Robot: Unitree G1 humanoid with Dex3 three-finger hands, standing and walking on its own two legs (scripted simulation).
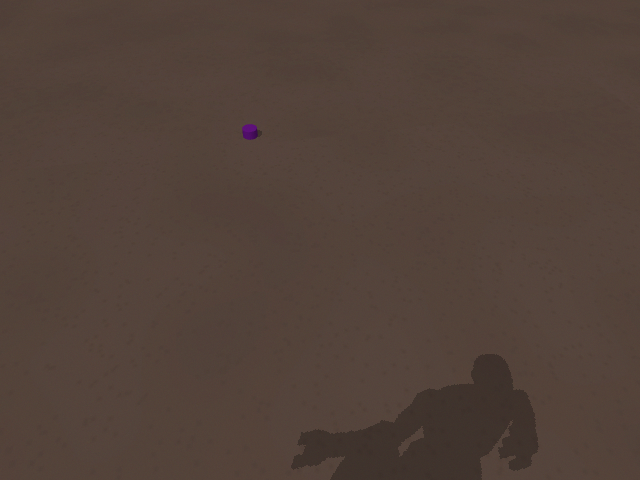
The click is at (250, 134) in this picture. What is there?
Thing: low tin
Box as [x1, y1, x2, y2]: [242, 124, 257, 139]
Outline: 244,125 242,127 243,136 247,139 252,139 256,137 256,127 252,124
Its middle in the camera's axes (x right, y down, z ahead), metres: -0.38 -0.65 +2.23
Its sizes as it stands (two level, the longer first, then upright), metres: 0.082 0.082 0.049
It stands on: the floor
